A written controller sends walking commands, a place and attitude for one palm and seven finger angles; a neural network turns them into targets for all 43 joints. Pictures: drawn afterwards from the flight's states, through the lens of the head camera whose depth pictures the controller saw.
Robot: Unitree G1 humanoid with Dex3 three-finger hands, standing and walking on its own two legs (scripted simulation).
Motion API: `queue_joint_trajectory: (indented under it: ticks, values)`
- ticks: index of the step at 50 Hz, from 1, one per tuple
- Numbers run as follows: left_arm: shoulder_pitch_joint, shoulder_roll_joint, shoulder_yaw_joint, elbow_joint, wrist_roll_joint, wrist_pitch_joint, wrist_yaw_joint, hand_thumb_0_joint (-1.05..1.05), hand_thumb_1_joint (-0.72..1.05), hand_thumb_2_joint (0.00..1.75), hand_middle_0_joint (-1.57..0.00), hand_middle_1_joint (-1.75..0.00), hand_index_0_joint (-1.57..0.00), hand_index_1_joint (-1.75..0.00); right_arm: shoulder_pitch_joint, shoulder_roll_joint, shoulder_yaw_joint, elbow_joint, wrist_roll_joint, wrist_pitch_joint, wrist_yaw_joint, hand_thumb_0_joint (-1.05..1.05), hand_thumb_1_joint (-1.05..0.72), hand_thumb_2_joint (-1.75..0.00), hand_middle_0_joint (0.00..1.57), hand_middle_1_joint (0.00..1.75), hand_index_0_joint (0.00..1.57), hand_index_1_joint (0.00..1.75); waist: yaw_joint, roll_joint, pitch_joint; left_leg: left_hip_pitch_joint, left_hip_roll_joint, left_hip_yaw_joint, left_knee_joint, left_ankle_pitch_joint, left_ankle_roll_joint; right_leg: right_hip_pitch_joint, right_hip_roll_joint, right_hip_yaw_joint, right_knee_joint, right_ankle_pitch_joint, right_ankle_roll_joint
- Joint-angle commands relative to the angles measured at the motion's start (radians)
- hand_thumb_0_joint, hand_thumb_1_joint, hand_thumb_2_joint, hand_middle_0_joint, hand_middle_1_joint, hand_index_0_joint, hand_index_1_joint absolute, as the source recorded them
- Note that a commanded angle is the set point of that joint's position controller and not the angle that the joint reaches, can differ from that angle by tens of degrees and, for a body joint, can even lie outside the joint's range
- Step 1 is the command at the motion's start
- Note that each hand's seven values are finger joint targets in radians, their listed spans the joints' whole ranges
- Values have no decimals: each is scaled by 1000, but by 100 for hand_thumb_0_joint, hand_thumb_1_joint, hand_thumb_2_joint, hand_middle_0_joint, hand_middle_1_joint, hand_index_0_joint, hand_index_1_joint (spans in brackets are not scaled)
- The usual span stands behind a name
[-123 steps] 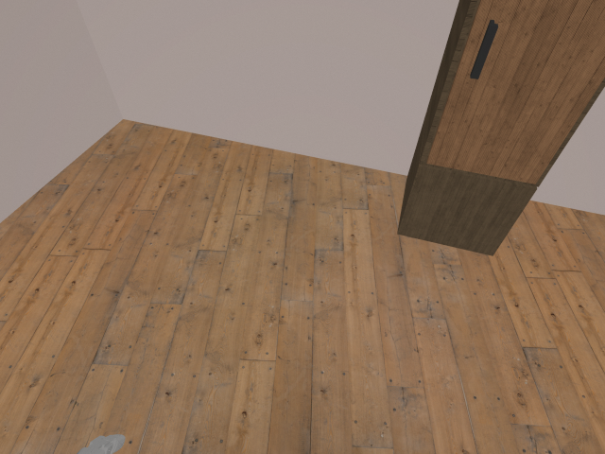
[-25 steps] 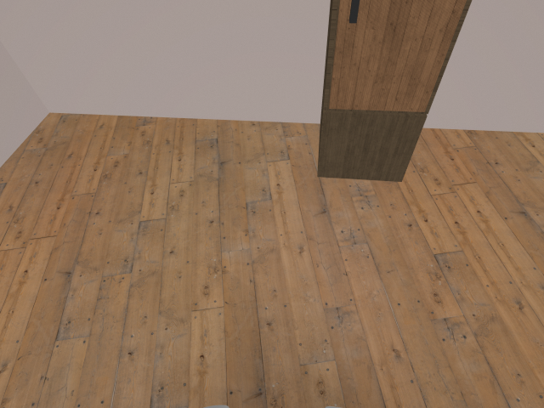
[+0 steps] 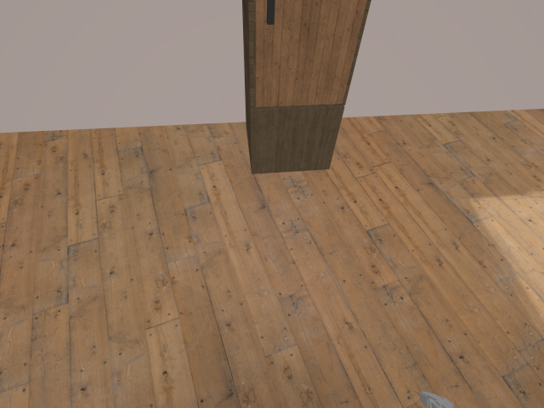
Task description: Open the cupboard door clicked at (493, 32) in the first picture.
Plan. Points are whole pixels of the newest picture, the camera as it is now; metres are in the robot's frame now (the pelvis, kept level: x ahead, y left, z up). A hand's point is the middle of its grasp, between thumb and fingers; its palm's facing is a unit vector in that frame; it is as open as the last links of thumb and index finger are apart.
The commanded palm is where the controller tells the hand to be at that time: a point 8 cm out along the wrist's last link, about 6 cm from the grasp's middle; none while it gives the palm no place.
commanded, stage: walk to a spot facing it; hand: left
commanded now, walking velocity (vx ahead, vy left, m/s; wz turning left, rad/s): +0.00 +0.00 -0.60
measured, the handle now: out of the picture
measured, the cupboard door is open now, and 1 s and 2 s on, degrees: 0 0 0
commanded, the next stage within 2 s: turn to face it in 1.48 s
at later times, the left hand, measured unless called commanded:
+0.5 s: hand (215, 356) +0.22 +0.12 -0.15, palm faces -0.40 -0.90 -0.17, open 7.4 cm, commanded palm none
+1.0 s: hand (239, 344) +0.25 +0.09 -0.19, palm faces -0.38 -0.91 -0.17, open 7.3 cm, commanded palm none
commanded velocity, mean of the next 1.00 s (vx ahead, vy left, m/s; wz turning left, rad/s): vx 0.33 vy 0.00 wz -0.38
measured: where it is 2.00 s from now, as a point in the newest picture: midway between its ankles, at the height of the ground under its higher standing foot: (342, 332)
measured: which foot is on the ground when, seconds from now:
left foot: up 0.00-0.00, down 0.02-0.56, up 0.58-1.00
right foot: down 0.00-0.02, up 0.04-0.54, down 0.56-1.00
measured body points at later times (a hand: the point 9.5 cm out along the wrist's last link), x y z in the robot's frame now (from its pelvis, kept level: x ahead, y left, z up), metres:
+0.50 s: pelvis +0.03 -0.01 +0.00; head +0.06 -0.02 +0.45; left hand +0.24 +0.17 -0.14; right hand -0.13 -0.22 -0.14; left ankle -0.02 +0.13 -0.74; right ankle +0.03 -0.16 -0.71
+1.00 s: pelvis +0.21 -0.10 -0.01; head +0.22 -0.08 +0.44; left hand +0.27 +0.13 -0.17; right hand +0.20 -0.36 -0.13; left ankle +0.35 -0.06 -0.72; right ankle +0.05 -0.16 -0.74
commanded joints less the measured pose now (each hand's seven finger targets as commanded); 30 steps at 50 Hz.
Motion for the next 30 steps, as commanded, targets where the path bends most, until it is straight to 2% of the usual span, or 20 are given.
queue_joint_trajectory:
  ticks: [1, 2, 3, 4, 5, 6, 9, 11, 13, 16, 17, 20, 23, 24, 25, 26, 27, 28, 29, 30]
  values:
    - [-40, 105, 29, -108, -16, -16, -1, 0, 90, 90, -20, -30, -20, -30, 168, -208, -48, -37, -9, -40, -23, 0, -90, -90, 20, 30, 20, 30, -94, 203, -119, 372, 281, -280, -407, -14, 98, -283, -29, 45, 200, -273, 22]
    - [-45, 108, 35, -115, -8, -17, -4, 0, 90, 90, -20, -30, -20, -30, 101, -252, -55, -75, -7, -30, -18, 0, -90, -90, 20, 30, 20, 30, -71, 304, -62, 213, 469, -395, -440, 22, 159, -304, -31, -113, 458, -421, 66]
    - [-38, 143, 54, -115, 5, -14, -10, 0, 90, 90, -20, -30, -20, -30, 41, -232, -41, -104, -16, -28, -16, 0, -90, -90, 20, 30, 20, 30, -45, 210, -19, 65, 476, -374, -452, -9, 200, -256, -88, -111, 624, -386, 84]
    - [-16, 160, 64, -80, 17, -4, -13, 0, 90, 90, -20, -30, -20, -30, -13, -160, -25, -104, -19, -31, -15, 0, -90, -90, 20, 30, 20, 30, -13, 189, 22, 0, 376, -264, -437, 32, 163, -228, -94, -109, 708, -309, 93]
    - [8, 148, 64, -67, 17, -2, -25, 0, 90, 90, -20, -30, -20, -30, -25, -150, -18, -109, -23, -36, -16, 0, -90, -90, 20, 30, 20, 30, 3, 168, 15, 11, 325, -170, -416, 30, 148, -227, -101, -139, 772, -275, 92]
    - [14, 126, 55, -68, 16, -2, -36, 0, 90, 90, -20, -30, -20, -30, -9, -148, -17, -108, -25, -42, -14, 0, -90, -90, 20, 30, 20, 30, 0, 157, 8, 52, 289, -109, -411, 1, 141, -253, -111, -168, 792, -248, 90]
    - [-62, 91, 37, -86, 15, -13, -53, 0, 90, 90, -20, -30, -20, -30, 133, -135, -20, -59, -26, -58, -11, 0, -90, -90, 20, 30, 20, 30, -61, 167, 23, 196, 269, -71, -400, -11, 144, -349, -139, -216, 734, -212, 89]
    - [-120, 77, 30, -107, 12, -22, -58, 0, 90, 90, -20, -30, -20, -30, 222, -138, -26, -27, -25, -69, -9, 0, -90, -90, 20, 30, 20, 30, -94, 163, 34, 275, 314, -81, -405, 44, 168, -385, -177, -228, 659, -218, 92]
    - [-166, 65, 24, -114, 12, -25, -61, 0, 90, 90, -20, -30, -20, -30, 283, -139, -28, 0, -25, -77, -8, 0, -90, -90, 20, 30, 20, 30, -113, 156, 50, 317, 343, -72, -410, 114, 176, -395, -200, -240, 605, -219, 95]
    - [-195, 47, 17, -118, 8, -24, -65, 0, 90, 90, -20, -30, -20, -30, 304, -150, -34, 22, -26, -83, -6, 0, -90, -90, 20, 30, 20, 30, -113, 170, 57, 324, 372, -8, -414, 143, 176, -372, -232, -262, 517, -219, 92]
    - [-221, 45, 15, -121, 9, -26, -66, 0, 90, 90, -20, -30, -20, -30, 326, -142, -33, 29, -28, -84, -4, 0, -90, -90, 20, 30, 20, 30, -127, 175, 58, 320, 364, 1, -412, 155, 171, -351, -228, -276, 485, -225, 88]
    - [-244, 22, 10, -123, 7, -30, -69, 0, 90, 90, -20, -30, -20, -30, 321, -149, -35, 48, -34, -84, 1, 0, -90, -90, 20, 30, 20, 30, -116, 192, 64, 284, 373, 89, -401, 175, 157, -275, -231, -314, 370, -226, 75]
    - [-260, 11, 7, -120, 7, -40, -67, 0, 90, 90, -20, -30, -20, -30, 327, -149, -39, 64, -38, -83, 8, 0, -90, -90, 20, 30, 20, 30, -120, 208, 58, 245, 373, 148, -367, 213, 137, -166, -204, -356, 271, -235, 50]
    - [-248, 12, 8, -116, 7, -46, -66, 0, 90, 90, -20, -30, -20, -30, 320, -153, -39, 68, -39, -83, 9, 0, -90, -90, 20, 30, 20, 30, -109, 212, 53, 246, 378, 167, -338, 253, 128, -125, -194, -364, 228, -243, 37]
    - [-211, 20, 12, -106, 7, -53, -62, 0, 90, 90, -20, -30, -20, -30, 314, -155, -40, 69, -37, -84, 10, 0, -90, -90, 20, 30, 20, 30, -86, 180, 29, 221, 376, 189, -274, 320, 113, -28, -179, -369, 168, -233, 21]
    - [-103, 41, 19, -70, 9, -62, -57, 0, 90, 90, -20, -30, -20, -30, 297, -163, -38, 67, -33, -84, 12, 0, -90, -90, 20, 30, 20, 30, -24, 131, -30, 191, 338, 254, -105, 441, 85, 132, -141, -398, 78, -188, 0]
    - [56, 113, 31, -12, 11, -77, -46, 0, 90, 90, -20, -30, -20, -30, 300, -144, -32, 60, -23, -84, 24, 0, -90, -90, 20, 30, 20, 30, 44, 2, -127, 21, 299, 315, 131, 450, 37, 433, -169, -347, 26, -155, -37]
    - [206, 238, 61, 28, 10, -89, -27, 0, 90, 90, -20, -30, -20, -30, 287, -67, -9, 26, -12, -83, 34, 0, -90, -90, 20, 30, 20, 30, 102, -260, -225, -296, 174, 331, 420, -122, -21, 681, -464, 58, -57, -241, -131]
    - [267, 297, 73, 50, -17, -82, -13, 0, 90, 90, -20, -30, -20, -30, 176, -70, -4, -26, -15, -82, 28, 0, -90, -90, 20, 30, 20, 30, 120, -294, -226, -450, 113, 191, 613, -244, -16, 677, -565, 325, -146, -87, -193]
    - [215, 281, 72, 41, -19, -82, -2, 0, 90, 90, -20, -30, -20, -30, 157, -93, -17, -27, -15, -82, 24, 0, -90, -90, 20, 30, 20, 30, 94, -181, -173, -472, 157, 100, 667, -159, -5, 611, -565, 255, -159, -117, -214]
